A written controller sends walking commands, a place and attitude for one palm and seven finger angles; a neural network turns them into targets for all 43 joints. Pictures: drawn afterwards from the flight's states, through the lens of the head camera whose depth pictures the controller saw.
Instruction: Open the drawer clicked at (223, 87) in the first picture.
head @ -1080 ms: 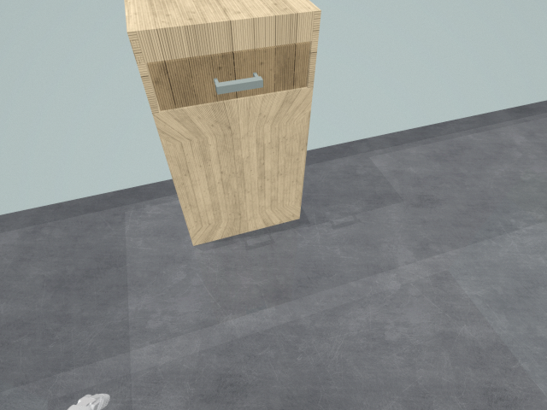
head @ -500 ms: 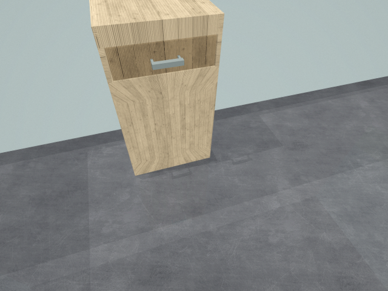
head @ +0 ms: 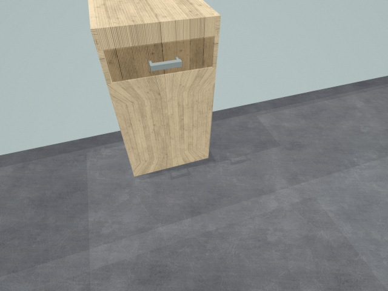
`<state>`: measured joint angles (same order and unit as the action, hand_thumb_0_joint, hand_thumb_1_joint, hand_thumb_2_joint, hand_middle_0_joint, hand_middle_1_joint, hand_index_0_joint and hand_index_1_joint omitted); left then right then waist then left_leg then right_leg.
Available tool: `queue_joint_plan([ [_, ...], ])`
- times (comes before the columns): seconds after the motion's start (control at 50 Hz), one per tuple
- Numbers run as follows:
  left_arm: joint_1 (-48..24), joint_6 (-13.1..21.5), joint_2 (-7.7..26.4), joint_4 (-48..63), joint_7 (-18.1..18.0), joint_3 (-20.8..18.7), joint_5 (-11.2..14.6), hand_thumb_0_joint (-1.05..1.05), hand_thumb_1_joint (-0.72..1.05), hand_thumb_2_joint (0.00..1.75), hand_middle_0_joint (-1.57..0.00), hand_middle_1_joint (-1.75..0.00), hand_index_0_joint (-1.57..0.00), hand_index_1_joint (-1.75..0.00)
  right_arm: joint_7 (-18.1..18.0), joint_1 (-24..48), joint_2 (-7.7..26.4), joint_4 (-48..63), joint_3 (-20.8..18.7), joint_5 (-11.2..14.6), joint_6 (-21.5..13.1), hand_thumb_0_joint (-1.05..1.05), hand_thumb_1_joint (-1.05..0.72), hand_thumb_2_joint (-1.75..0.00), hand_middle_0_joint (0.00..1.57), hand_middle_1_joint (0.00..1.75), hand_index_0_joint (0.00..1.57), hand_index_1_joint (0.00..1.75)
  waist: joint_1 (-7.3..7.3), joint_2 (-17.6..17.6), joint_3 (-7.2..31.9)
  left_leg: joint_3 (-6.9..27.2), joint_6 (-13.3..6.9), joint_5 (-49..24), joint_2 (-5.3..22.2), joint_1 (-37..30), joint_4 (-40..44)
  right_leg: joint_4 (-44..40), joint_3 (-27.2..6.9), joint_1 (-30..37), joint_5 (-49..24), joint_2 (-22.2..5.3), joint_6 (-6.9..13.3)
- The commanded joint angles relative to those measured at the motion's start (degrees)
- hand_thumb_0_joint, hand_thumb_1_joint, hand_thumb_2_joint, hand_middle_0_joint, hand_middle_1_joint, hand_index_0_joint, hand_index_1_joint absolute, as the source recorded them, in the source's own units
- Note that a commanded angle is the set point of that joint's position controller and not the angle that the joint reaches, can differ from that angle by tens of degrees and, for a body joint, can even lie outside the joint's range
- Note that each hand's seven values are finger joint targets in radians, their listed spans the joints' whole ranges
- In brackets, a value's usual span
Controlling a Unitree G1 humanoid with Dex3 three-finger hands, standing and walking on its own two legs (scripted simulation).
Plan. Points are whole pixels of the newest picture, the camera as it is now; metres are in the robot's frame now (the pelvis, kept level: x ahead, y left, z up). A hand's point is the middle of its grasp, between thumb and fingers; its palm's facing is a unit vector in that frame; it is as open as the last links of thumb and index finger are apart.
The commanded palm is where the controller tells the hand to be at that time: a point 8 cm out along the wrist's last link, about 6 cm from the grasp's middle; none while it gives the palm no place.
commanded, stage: look at it before walking up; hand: left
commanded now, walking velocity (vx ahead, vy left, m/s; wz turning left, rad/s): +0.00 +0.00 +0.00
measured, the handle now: (164, 62) +0.98 +0.18 -0.01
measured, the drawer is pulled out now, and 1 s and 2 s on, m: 0.00 0.00 0.00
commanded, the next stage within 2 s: walk to a spot facing it in 0.46 s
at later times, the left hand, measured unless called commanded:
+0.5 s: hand out of the picture +0.07 +0.25 -0.16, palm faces -0.04 -0.94 -0.33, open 7.3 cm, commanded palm none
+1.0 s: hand out of the picture +0.06 +0.18 -0.18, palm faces -0.15 -0.95 -0.26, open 7.3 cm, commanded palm none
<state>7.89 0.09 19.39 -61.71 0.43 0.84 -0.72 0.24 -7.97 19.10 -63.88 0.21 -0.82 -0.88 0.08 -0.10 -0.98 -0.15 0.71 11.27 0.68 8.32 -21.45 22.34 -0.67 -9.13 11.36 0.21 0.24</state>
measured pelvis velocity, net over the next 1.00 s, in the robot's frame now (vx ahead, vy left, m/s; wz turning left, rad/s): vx -0.02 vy -0.01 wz -0.18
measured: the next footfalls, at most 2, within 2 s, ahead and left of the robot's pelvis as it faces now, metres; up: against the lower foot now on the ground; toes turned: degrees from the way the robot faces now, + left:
left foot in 1.38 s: +0.05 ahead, +0.13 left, +0.00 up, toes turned -21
right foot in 1.86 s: +0.17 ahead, -0.22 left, +0.00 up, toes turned -48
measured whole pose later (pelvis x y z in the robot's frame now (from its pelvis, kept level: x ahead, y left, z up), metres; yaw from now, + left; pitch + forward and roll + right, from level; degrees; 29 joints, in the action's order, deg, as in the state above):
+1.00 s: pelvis -0.02 -0.01 -0.03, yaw -10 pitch -1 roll +1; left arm 14.7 -2.6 12.2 -53.2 0.9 -1.6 -1.5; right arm -0.7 -9.2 13.5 -55.8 -2.8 -1.0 2.8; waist -1.6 -1.6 -5.1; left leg -4.5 2.0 26.1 4.6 21.3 -50.8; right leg 41.3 -0.6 -20.5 19.4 2.5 2.8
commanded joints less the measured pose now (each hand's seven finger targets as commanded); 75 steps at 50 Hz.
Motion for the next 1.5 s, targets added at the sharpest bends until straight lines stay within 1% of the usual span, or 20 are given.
queue_joint_plan([
  [0.0,-2.6,1.5,12.0,3.4,-1.0,-2.8,0.0,0.00,0.90,0.90,-0.20,-0.30,-0.20,-0.30,-1.0,2.9,11.8,3.9,-2.3,0.3,-1.1,0.00,-0.90,-0.90,0.20,0.30,0.20,0.30,-0.09,0.3,2.0,5.7,-2.2,-3.9,5.8,-0.4,3.6,-4.8,-6.4,-0.9,-2.1,-6.8,1.7],
  [0.58,-2.4,1.3,12.0,3.3,-0.9,-2.9,0.0,0.00,0.90,0.90,-0.20,-0.30,-0.20,-0.30,-1.3,3.3,12.2,3.8,-2.3,0.3,-1.3,0.00,-0.90,-0.90,0.20,0.30,0.20,0.30,0.00,-0.1,2.2,4.8,-2.1,-7.8,6.6,-2.6,3.5,-3.9,-6.3,-0.3,-9.0,-6.5,1.5],
  [0.66,1.8,-1.1,5.7,4.3,-1.2,-2.4,-0.1,0.00,0.90,0.90,-0.20,-0.30,-0.20,-0.30,-1.9,-1.2,5.3,4.7,-1.9,0.2,0.4,0.00,-0.90,-0.90,0.20,0.30,0.20,0.30,0.31,0.5,1.7,1.4,-1.1,-7.3,7.2,-2.1,-0.8,1.2,-7.7,-4.6,-12.7,-5.7,0.8],
  [0.76,3.1,-2.3,5.2,8.6,-0.6,-3.6,-0.5,0.00,0.90,0.90,-0.20,-0.30,-0.20,-0.30,-2.2,-1.2,6.7,9.2,-3.9,0.1,1.3,0.00,-0.90,-0.90,0.20,0.30,0.20,0.30,0.19,-2.2,0.8,2.1,-2.9,-2.1,10.7,0.4,-2.4,9.3,-7.4,-10.7,-9.2,-2.6,0.6],
  [0.82,5.3,-2.8,3.2,10.3,-0.1,-4.3,-0.5,0.00,0.90,0.90,-0.20,-0.30,-0.20,-0.30,-2.1,0.4,7.3,11.4,-5.0,0.0,1.2,0.00,-0.90,-0.90,0.20,0.30,0.20,0.30,-0.88,-8.9,0.5,5.2,-6.6,-1.4,16.8,4.9,0.4,21.4,-3.2,-11.7,3.3,0.3,-0.4],
  [0.88,9.3,-2.8,1.5,10.9,0.3,-5.1,-0.6,0.00,0.90,0.90,-0.20,-0.30,-0.20,-0.30,-1.9,3.2,6.6,13.5,-5.4,-0.3,1.0,0.00,-0.90,-0.90,0.20,0.30,0.20,0.30,-3.30,-9.4,0.5,2.0,-8.0,-8.3,19.2,9.7,-5.0,22.5,-0.3,-6.4,12.5,-2.0,-0.8],
  [0.9,12.6,-2.2,2.1,10.3,0.4,-5.6,-0.8,0.00,0.90,0.90,-0.20,-0.30,-0.20,-0.30,-1.9,4.1,6.2,14.1,-5.5,-0.2,1.3,0.00,-0.90,-0.90,0.20,0.30,0.20,0.30,-5.10,-3.5,0.9,-1.7,-4.9,-5.8,15.7,12.9,-14.2,13.7,-1.8,-2.3,4.1,-2.4,-0.2],
  [0.92,14.1,-1.2,6.9,10.6,-0.2,-6.6,-1.6,0.00,0.90,0.90,-0.20,-0.30,-0.20,-0.30,-1.7,2.4,2.1,15.1,-5.0,0.2,1.9,0.00,-0.90,-0.90,0.20,0.30,0.20,0.30,-4.86,15.7,1.1,-8.5,0.8,9.1,5.7,20.4,-32.0,0.0,-20.5,-0.2,-7.5,-12.7,3.2],
  [0.94,14.9,-1.1,9.1,11.1,-1.0,-6.7,-0.8,0.00,0.90,0.90,-0.20,-0.30,-0.20,-0.30,-1.7,3.2,0.4,16.6,-4.7,0.2,2.2,0.00,-0.90,-0.90,0.20,0.30,0.20,0.30,-4.86,19.0,0.6,-2.7,2.0,22.6,0.4,24.7,-41.3,-6.6,-33.4,-3.5,-14.4,-19.6,7.7],
  [0.96,13.3,-1.2,8.2,11.8,-1.5,-6.8,-0.6,0.00,0.90,0.90,-0.20,-0.30,-0.20,-0.30,-1.8,3.7,1.0,16.2,-4.8,0.2,2.6,0.00,-0.90,-0.90,0.20,0.30,0.20,0.30,-4.32,15.3,0.4,3.0,1.3,20.1,1.6,24.5,-45.1,-8.5,-33.8,-5.7,-6.9,-18.4,8.4],
  [1.0,7.1,-1.1,5.4,13.4,-1.5,-6.4,-0.4,0.00,0.90,0.90,-0.20,-0.30,-0.20,-0.30,-1.5,1.6,1.4,14.7,-5.1,0.1,2.2,0.00,-0.90,-0.90,0.20,0.30,0.20,0.30,-1.14,7.0,0.6,3.4,1.7,12.2,3.6,23.9,-45.9,-5.4,-26.7,-5.4,-4.8,-14.1,9.3],
  [1.04,6.8,-0.8,4.3,13.6,-1.4,-6.3,-0.4,0.00,0.90,0.90,-0.20,-0.30,-0.20,-0.30,-1.4,0.0,0.0,13.9,-5.0,-0.1,2.2,0.00,-0.90,-0.90,0.20,0.30,0.20,0.30,-0.51,6.2,3.5,1.9,2.5,10.0,3.0,21.4,-43.2,-3.9,-22.2,-3.7,-7.5,-11.7,9.2],
  [1.24,10.9,-0.4,4.8,12.1,-0.5,-7.5,-0.9,0.00,0.90,0.90,-0.20,-0.30,-0.20,-0.30,-0.9,1.3,-1.4,16.2,-4.5,0.1,0.2,0.00,-0.90,-0.90,0.20,0.30,0.20,0.30,-3.38,9.3,3.3,-0.7,1.6,15.3,-0.1,14.3,-20.1,-8.9,-28.7,-3.9,16.7,-8.6,10.6],
  [1.3,5.9,-0.7,4.5,13.5,-0.2,-7.6,-0.7,0.00,0.90,0.90,-0.20,-0.30,-0.20,-0.30,-1.4,-7.9,-1.4,14.2,-4.6,0.5,-0.8,0.00,-0.90,-0.90,0.20,0.30,0.20,0.30,1.41,9.6,3.8,-1.4,0.0,9.3,-1.5,-4.3,-3.4,-4.2,-25.6,-16.3,19.0,-4.2,6.9],
  [1.32,4.4,-0.8,2.0,14.7,0.1,-7.0,-0.4,0.00,0.90,0.90,-0.20,-0.30,-0.20,-0.30,-2.2,-13.2,1.4,12.7,-5.1,0.5,-1.4,0.00,-0.90,-0.90,0.20,0.30,0.20,0.30,3.83,2.4,5.1,2.3,-1.3,12.0,3.6,-16.7,2.8,3.1,-20.7,-26.2,21.2,-0.1,4.0],
  [1.34,3.4,-0.8,-2.4,16.4,0.9,-6.4,0.1,0.00,0.90,0.90,-0.20,-0.30,-0.20,-0.30,-2.6,-16.1,7.7,12.6,-6.3,-0.5,-1.5,0.00,-0.90,-0.90,0.20,0.30,0.20,0.30,5.64,-16.5,3.0,22.5,-5.3,28.5,19.9,-20.6,12.0,20.7,-9.7,-38.6,22.3,7.2,0.9],
  [1.36,0.0,-0.1,-0.9,18.7,1.4,-7.2,-0.6,0.00,0.90,0.90,-0.20,-0.30,-0.20,-0.30,-2.8,-14.5,9.8,13.5,-6.4,-0.3,-1.6,0.00,-0.90,-0.90,0.20,0.30,0.20,0.30,4.71,-12.8,-3.0,28.9,-9.9,31.7,29.5,-10.7,15.3,30.4,-4.2,-40.3,19.1,1.5,-0.9],
  [1.38,-1.1,-0.2,0.3,17.9,2.0,-7.7,-1.3,0.00,0.90,0.90,-0.20,-0.30,-0.20,-0.30,-2.3,-11.8,6.6,14.0,-5.5,-0.6,-2.0,0.00,-0.90,-0.90,0.20,0.30,0.20,0.30,3.23,-7.5,-5.0,27.3,-9.5,29.2,26.1,-4.8,16.3,36.4,-5.0,-38.0,13.3,-0.3,-1.5],
  [1.42,2.2,-0.9,0.2,15.2,3.0,-7.9,-1.5,0.00,0.90,0.90,-0.20,-0.30,-0.20,-0.30,-2.2,-7.5,2.6,14.3,-4.1,-0.5,-2.5,0.00,-0.90,-0.90,0.20,0.30,0.20,0.30,-0.23,-7.3,-7.9,15.0,-7.0,23.4,20.5,1.1,15.4,43.0,-2.8,-35.8,6.1,-2.2,-2.1],
  [1.48,3.8,-1.3,-2.8,14.0,3.4,-6.7,-1.6,0.00,0.90,0.90,-0.20,-0.30,-0.20,-0.30,-2.3,-10.9,0.5,13.1,-3.4,-0.2,-3.7,0.00,-0.90,-0.90,0.20,0.30,0.20,0.30,-0.45,-6.9,-5.9,2.9,-5.9,4.7,15.2,-3.4,11.9,47.4,-0.3,-36.2,-0.1,-2.5,-2.7],
])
